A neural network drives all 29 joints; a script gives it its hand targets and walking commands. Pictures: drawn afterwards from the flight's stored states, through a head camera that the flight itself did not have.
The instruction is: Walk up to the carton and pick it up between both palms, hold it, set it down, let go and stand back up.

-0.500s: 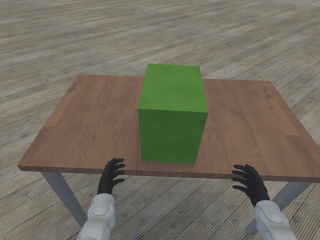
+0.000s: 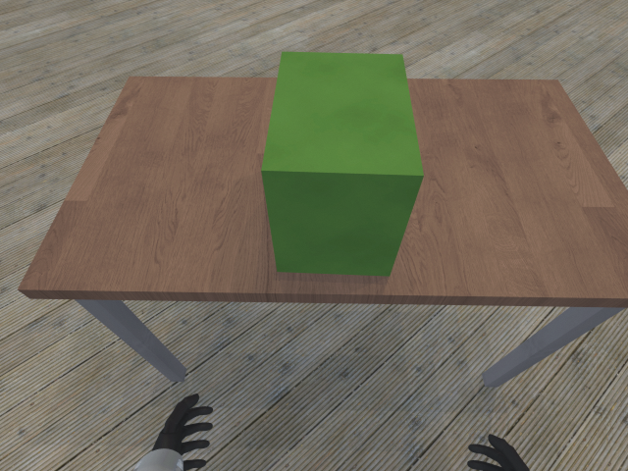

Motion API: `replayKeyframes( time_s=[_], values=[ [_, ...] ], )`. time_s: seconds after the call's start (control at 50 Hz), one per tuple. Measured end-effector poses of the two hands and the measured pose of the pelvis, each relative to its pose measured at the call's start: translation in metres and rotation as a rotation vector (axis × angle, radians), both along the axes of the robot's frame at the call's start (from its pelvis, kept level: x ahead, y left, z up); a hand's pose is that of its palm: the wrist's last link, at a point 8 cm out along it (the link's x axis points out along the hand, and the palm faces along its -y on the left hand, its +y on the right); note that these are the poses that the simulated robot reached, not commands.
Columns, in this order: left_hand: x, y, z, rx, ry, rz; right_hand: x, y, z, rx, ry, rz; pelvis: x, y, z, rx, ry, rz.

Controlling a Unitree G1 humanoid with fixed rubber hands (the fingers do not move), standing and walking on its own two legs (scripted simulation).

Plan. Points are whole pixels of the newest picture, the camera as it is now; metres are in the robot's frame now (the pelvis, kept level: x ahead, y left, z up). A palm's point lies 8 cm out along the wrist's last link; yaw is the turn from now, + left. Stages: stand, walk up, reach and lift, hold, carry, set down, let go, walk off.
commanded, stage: set down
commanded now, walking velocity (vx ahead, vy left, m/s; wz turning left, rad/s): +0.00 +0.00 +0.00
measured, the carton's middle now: (337, 167) +0.55 +0.01 +0.03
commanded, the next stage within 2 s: none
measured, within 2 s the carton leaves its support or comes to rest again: neither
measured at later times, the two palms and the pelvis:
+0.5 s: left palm (168, 459) +0.15 +0.21 -0.09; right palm (509, 464) +0.17 -0.21 -0.08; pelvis +0.02 +0.00 +0.00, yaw +2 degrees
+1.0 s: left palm (165, 457) +0.15 +0.22 -0.08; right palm (519, 468) +0.16 -0.22 -0.07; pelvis +0.01 +0.00 +0.00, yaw +2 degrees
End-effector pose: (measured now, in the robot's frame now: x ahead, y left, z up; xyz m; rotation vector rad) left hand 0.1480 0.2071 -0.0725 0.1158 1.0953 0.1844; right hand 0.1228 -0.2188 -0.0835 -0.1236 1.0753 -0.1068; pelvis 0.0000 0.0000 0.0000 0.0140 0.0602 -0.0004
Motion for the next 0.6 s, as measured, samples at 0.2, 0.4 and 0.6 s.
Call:
replayKeyframes(
  time_s=[0.2, 0.4, 0.6],
  values=[
    [0.013, 0.006, -0.019, 0.027, -0.173, -0.015, 0.038, 0.002, 0.002, -0.050, -0.312, 0.063, 0.016, -0.003, -0.002, 0.005, 0.064, 0.010],
    [0.012, 0.005, -0.011, -0.026, -0.231, -0.021, 0.059, 0.016, 0.009, -0.051, -0.355, 0.071, 0.024, -0.005, 0.000, -0.002, -0.003, 0.035],
    [-0.001, 0.011, -0.015, 0.004, -0.032, -0.024, 0.031, 0.001, -0.006, -0.066, -0.115, 0.039, 0.010, -0.003, 0.001, -0.004, -0.024, 0.024]
  ],
)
